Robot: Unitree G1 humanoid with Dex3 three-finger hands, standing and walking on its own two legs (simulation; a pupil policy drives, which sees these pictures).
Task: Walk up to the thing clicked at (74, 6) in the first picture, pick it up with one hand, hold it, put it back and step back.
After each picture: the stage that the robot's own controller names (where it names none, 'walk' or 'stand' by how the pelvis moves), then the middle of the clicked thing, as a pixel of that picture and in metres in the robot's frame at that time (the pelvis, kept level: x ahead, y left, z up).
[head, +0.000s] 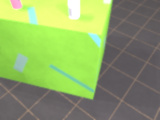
stand; (73, 7) +0.89 +0.08 +0.01
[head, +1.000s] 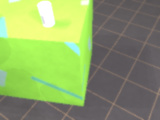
walk; (46, 14) +0.77 +0.25 +0.03
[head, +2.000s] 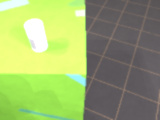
rise first; (36, 36) +0.53 +0.21 +0.06
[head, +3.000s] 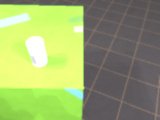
stand; (37, 52) +0.51 +0.22 +0.02
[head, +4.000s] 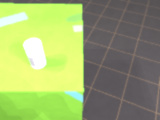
stand; (35, 54) +0.49 +0.22 +0.01
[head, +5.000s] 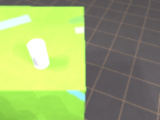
stand; (39, 54) +0.50 +0.21 +0.01
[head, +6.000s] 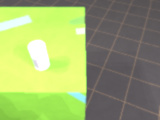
stand; (39, 55) +0.49 +0.21 +0.01
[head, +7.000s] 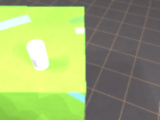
rise first; (38, 55) +0.49 +0.21 +0.01
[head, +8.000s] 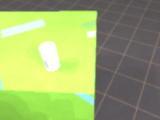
rise first; (50, 57) +0.50 +0.20 +0.02
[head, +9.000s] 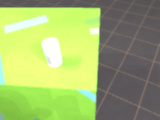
go down; (52, 53) +0.51 +0.19 +0.02
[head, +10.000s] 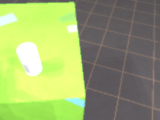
go down; (30, 59) +0.46 +0.19 +0.03
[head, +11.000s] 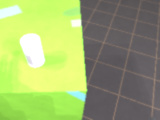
close in; (33, 51) +0.48 +0.18 +0.04
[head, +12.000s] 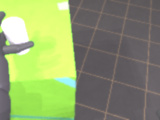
close; (17, 37) +0.50 +0.21 +0.07
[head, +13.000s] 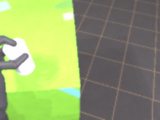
lift; (20, 57) +0.43 +0.21 +0.06
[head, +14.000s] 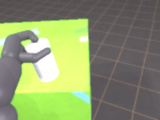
lift; (43, 60) +0.35 +0.14 +0.18
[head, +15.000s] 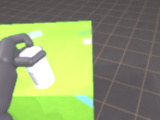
hold; (38, 67) +0.33 +0.16 +0.17
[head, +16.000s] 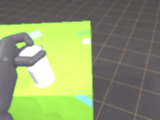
hold; (38, 66) +0.34 +0.16 +0.17
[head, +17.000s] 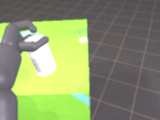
crouch; (40, 55) +0.38 +0.15 +0.18
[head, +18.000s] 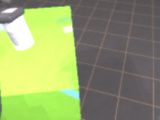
lower; (17, 29) +0.48 +0.19 +0.19
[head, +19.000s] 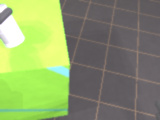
lower; (5, 26) +0.52 +0.19 +0.09
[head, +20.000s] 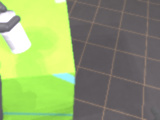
lower; (12, 32) +0.50 +0.19 +0.09
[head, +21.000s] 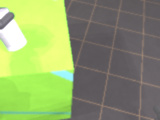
lower; (7, 30) +0.50 +0.20 +0.09
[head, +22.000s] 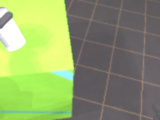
lower; (6, 30) +0.50 +0.20 +0.09
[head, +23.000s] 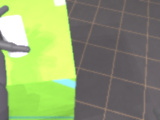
withdraw; (14, 36) +0.48 +0.19 +0.08
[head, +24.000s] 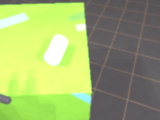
sink last; (56, 50) +0.52 +0.13 +0.03
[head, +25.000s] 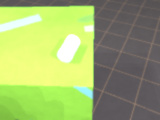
stand; (68, 48) +0.55 +0.12 +0.02
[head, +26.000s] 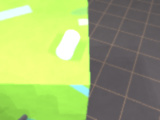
stand; (68, 44) +0.54 +0.09 +0.02
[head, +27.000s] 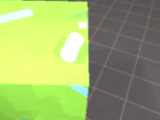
stand; (72, 47) +0.54 +0.07 +0.02
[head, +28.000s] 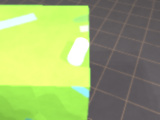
walk; (78, 51) +0.54 +0.04 -0.01
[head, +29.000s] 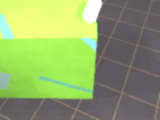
walk; (92, 9) +0.74 +0.00 +0.00
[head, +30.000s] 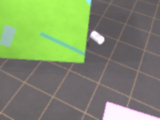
walk; (97, 37) +1.08 -0.14 -0.55
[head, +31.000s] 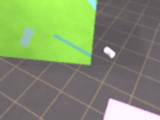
stand; (109, 52) +1.28 -0.27 -0.74
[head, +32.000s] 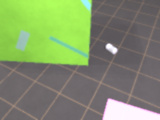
stand; (111, 48) +1.32 -0.31 -0.75
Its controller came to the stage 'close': yes
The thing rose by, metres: 0.20
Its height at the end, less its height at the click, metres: -0.76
